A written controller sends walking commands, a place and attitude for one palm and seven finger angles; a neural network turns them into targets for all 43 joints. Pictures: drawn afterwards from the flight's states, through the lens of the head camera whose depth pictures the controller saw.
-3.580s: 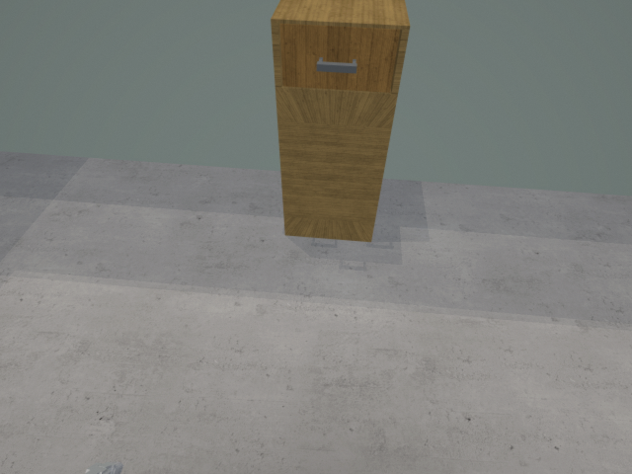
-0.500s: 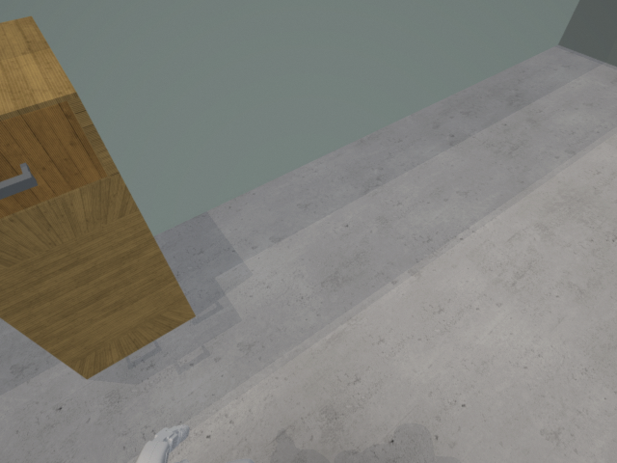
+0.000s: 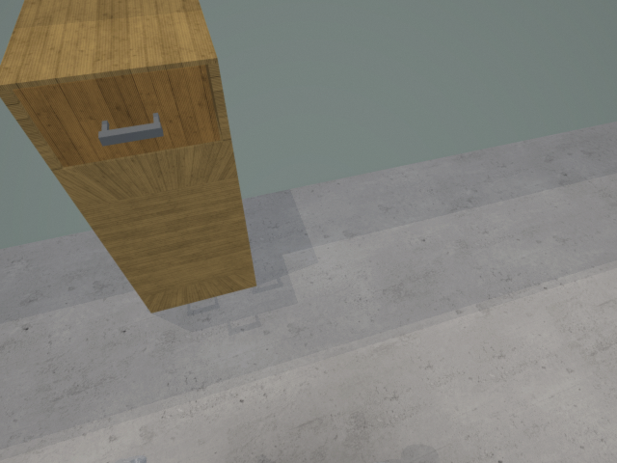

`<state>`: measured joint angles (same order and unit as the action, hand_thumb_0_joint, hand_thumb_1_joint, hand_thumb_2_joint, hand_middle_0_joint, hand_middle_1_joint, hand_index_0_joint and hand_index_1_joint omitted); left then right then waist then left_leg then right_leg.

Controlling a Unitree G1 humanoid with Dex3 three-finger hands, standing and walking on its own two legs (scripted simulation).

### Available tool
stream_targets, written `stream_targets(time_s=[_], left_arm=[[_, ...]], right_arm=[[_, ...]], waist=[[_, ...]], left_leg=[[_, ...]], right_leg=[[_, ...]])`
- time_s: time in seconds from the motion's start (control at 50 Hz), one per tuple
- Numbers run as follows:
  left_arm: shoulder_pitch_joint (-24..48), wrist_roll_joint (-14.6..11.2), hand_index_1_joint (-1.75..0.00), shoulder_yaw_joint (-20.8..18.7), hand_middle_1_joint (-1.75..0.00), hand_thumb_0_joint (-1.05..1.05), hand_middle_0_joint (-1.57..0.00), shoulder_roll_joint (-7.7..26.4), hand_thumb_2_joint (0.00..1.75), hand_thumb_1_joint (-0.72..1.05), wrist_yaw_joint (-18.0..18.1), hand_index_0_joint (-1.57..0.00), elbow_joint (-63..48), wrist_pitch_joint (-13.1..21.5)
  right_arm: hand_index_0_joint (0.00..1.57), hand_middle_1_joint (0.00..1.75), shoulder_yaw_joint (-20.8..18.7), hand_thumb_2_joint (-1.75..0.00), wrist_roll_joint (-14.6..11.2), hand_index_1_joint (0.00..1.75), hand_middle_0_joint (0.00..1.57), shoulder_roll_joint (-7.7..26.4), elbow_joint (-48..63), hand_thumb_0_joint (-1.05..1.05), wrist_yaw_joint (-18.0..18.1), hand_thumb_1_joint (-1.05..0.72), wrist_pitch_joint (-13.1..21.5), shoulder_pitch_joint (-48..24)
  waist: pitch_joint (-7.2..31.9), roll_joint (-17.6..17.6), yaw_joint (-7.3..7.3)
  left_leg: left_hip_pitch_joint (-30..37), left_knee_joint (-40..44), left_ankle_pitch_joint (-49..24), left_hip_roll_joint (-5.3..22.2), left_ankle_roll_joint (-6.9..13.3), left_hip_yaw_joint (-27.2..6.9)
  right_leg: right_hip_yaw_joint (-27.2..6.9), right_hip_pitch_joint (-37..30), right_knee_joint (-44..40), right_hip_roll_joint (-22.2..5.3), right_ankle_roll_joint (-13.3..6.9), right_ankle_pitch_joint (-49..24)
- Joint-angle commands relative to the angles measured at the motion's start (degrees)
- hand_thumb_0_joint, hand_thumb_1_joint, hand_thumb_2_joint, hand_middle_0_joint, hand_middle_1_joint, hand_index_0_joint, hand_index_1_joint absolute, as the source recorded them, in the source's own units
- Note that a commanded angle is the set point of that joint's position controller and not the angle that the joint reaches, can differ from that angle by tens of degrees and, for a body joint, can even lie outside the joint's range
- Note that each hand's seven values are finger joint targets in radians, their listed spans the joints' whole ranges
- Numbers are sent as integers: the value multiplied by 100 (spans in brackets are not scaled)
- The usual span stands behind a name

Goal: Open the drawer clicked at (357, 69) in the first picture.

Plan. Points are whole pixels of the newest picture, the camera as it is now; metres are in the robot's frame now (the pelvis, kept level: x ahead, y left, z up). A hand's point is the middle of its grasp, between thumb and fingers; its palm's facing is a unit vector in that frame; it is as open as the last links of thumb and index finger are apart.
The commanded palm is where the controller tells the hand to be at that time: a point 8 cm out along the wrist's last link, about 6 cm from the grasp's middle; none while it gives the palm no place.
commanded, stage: turn to face it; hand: left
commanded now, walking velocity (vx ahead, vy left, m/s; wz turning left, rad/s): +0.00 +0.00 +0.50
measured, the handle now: (131, 127) +0.70 +0.37 +0.01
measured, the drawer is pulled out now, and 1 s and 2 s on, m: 0.00 0.00 0.00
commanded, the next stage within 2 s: take the last steps up to it in 0.34 s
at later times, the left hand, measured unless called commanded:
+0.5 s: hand out of the picture -0.08 +0.19 -0.19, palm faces +0.32 -0.92 -0.23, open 7.4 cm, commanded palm none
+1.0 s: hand out of the picture +0.08 +0.19 -0.17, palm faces +0.26 -0.95 -0.19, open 7.4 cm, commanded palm none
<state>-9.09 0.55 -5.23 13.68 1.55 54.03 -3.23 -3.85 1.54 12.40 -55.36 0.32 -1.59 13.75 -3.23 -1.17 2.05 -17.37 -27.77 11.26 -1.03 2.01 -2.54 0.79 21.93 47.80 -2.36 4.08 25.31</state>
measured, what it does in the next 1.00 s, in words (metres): steps on the spot, turning left: right foot, then left foot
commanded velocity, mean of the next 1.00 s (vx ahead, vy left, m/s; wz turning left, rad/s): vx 0.17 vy -0.03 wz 0.15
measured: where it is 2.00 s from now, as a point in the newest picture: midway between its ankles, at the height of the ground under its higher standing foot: (287, 455)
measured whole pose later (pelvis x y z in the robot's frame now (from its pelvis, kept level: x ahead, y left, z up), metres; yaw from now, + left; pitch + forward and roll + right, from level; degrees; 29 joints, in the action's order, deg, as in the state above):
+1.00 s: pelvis +0.05 -0.01 -0.01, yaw +16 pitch -1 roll +0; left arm -10.3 1.7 -2.9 9.4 -0.8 59.5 1.7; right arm -2.3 1.3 9.5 -66.2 1.1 1.0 26.0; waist -1.9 -1.0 2.9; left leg -6.3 -32.9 24.1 1.6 0.2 2.3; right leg 6.0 16.2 30.8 -2.9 -0.3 13.9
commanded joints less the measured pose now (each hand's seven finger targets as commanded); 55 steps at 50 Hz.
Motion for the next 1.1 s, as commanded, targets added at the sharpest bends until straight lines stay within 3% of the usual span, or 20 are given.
stream_targets(time_s=[0.0, 0.04, 0.08, 0.1, 0.18, 0.32, 0.4, 0.42, 0.46, 0.48, 0.52, 0.6, 0.8, 0.9, 0.92, 0.94, 0.96, 0.98, 1.02, 1.08], left_arm=[[-323, -41, -30, 28, -30, 0, -20, 308, 90, 90, -5, -20, -493, 211], [-742, -27, -30, -6, -30, 0, -20, 507, 90, 90, 28, -20, -435, 278], [-718, 115, -30, -119, -30, 0, -20, 1360, 90, 90, 60, -20, -597, 327], [-560, 77, -30, -122, -30, 0, -20, 1232, 90, 90, 83, -20, -680, 316], [-9, 99, -30, 56, -30, 0, -20, 758, 90, 90, 49, -20, -750, 376], [-967, 153, -30, -1, -30, 0, -20, 1066, 90, 90, 28, -20, -329, 363], [-813, 106, -30, -25, -30, 0, -20, 1067, 90, 90, 28, -20, -198, 312], [-818, 55, -30, -3, -30, 0, -20, 934, 90, 90, 21, -20, -196, 285], [-862, 25, -30, 173, -30, 0, -20, 302, 90, 90, -30, -20, -369, 264], [-415, 86, -30, 174, -30, 0, -20, 412, 90, 90, 0, -20, -354, 203], [-261, 104, -30, 152, -30, 0, -20, 401, 90, 90, -112, -20, -203, 240], [-692, 112, -30, 223, -30, 0, -20, 258, 90, 90, -217, -20, 217, 329], [49, 90, -30, 224, -30, 0, -20, 37, 90, 90, -268, -20, 134, 347], [-397, 78, -30, 172, -30, 0, -20, -33, 90, 90, -265, -20, 345, 480], [-799, 87, -30, 129, -30, 0, -20, 58, 90, 90, -240, -20, 493, 527], [-1370, 112, -30, 61, -30, 0, -20, 400, 90, 90, -195, -20, 685, 589], [-2005, 100, -30, -48, -30, 0, -20, 896, 90, 90, -145, -20, 834, 615], [-2273, 24, -30, -54, -30, 0, -20, 984, 90, 90, -110, -20, 874, 626], [-1485, 44, -30, 29, -30, 0, -20, 529, 90, 90, -42, -20, 726, 600], [-1007, 94, -30, 156, -30, 0, -20, 44, 90, 90, -7, -20, 600, 671]], right_arm=[[20, 30, -321, -90, -7, 30, 20, 1188, 493, 0, -1, -90, 18, -156], [20, 30, -310, -90, -61, 30, 20, 1082, 614, 0, -40, -90, -10, -331], [20, 30, -223, -90, -67, 30, 20, 542, 888, 0, -82, -90, -26, -360], [20, 30, -300, -90, -12, 30, 20, 836, 885, 0, -82, -90, -103, -427], [20, 30, -220, -90, -18, 30, 20, 655, 592, 0, -177, -90, -155, -299], [20, 30, -53, -90, -107, 30, 20, 433, 683, 0, -155, -90, -104, -1031], [20, 30, -10, -90, -120, 30, 20, 453, 494, 0, -110, -90, -5, -565], [20, 30, -26, -90, -100, 30, 20, 589, 413, 0, -101, -90, 47, -358], [20, 30, -167, -90, -27, 30, 20, 1440, 329, 0, -65, -90, 103, 53], [20, 30, -164, -90, 3, 30, 20, 1352, 175, 0, 7, -90, 120, 287], [20, 30, -73, -90, 0, 30, 20, 1028, 169, 0, 79, -90, 170, 58], [20, 30, 35, -90, -57, 30, 20, 648, -24, 0, 115, -90, 362, 186], [20, 30, -32, -90, 5, 30, 20, 612, -489, 0, 146, -90, 436, 930], [20, 30, -20, -90, 20, 30, 20, 581, -674, 0, 135, -90, 412, 946], [20, 30, 11, -90, -4, 30, 20, 460, -713, 0, 129, -90, 429, 962], [20, 30, 68, -90, -56, 30, 20, 222, -681, 0, 97, -90, 468, 984], [20, 30, 141, -90, -77, 30, 20, -55, -472, 0, 65, -90, 500, 859], [20, 30, 96, -90, -53, 30, 20, 244, -323, 0, 49, -90, 454, 484], [20, 30, 12, -90, -33, 30, 20, 191, -311, 0, -12, -90, 411, 206], [20, 30, 14, -90, 21, 30, 20, -162, -491, 0, -59, -90, 272, 607]], waist=[[733, -860, -161], [764, -495, -367], [431, 1896, -422], [438, 1399, -387], [-24, 1136, -44], [229, 1327, -527], [532, 1337, -285], [623, 894, -167], [869, -1526, -6], [716, -1366, 247], [93, -920, 78], [49, -665, -113], [-390, -550, 48], [-143, -254, -229], [-21, -36, -422], [293, 597, -661], [457, 1761, -862], [517, 1516, -1016], [-148, 975, -679], [-338, 627, -193]], left_leg=[[442, 528, -1719, 1206, 700, -1685], [-317, 78, -872, 854, 334, -1512], [-1853, -2365, 2074, -358, -398, 8], [-1584, -3339, 2054, -65, -339, -253], [-1447, -4040, 1085, 204, -494, 133], [-724, -2050, 1571, 119, -506, 611], [404, -255, 641, 74, -410, 796], [1072, 486, -82, 242, -325, 660], [2006, 931, -1868, 2346, 704, -1600], [1569, 1224, -828, 2312, 912, -1728], [1165, 1490, 542, 2014, 920, -1617], [1322, 1629, -114, 1515, 726, -803], [1193, 1881, 511, 1736, 851, -923], [573, 978, 82, 1432, 534, -552], [155, 406, 145, 1192, 370, -319], [-704, -704, 504, 798, 146, 209], [-1780, -2203, 1824, 186, -68, 873], [-1997, -3177, 2306, 345, -23, 461], [-2175, -3777, 1527, 775, -7, 256], [-1397, -3279, 874, 885, -190, 472]], right_leg=[[83, -531, -1114, 194, -58, -380], [15, -1598, -2495, -3, -119, -1227], [-2304, -1682, -3541, -2478, -1104, -1162], [-2102, -1009, -3512, -2533, -1333, -973], [-464, -701, -3015, -1491, -1058, -2096], [-256, -1467, -2621, -1670, -1222, -3713], [77, -1329, -2020, -1515, -848, -3599], [262, -937, -1597, -1326, -586, -3183], [691, 765, 143, -384, -22, 939], [296, 818, 855, -334, -84, 1070], [29, 1246, 1446, -393, -164, 354], [152, 1009, 1127, -385, -122, -483], [217, 783, -419, -406, -144, -657], [592, -946, -1886, 9, -274, -1166], [452, -1740, -2285, -62, -360, -1316], [-438, -2840, -2622, -841, -642, -722], [-2147, -3478, -3262, -2049, -1232, -492], [-2760, -3046, -3678, -2318, -1542, 29], [-2173, -2043, -3917, -2091, -1569, 737], [-789, -930, -3927, -1543, -1268, -504]])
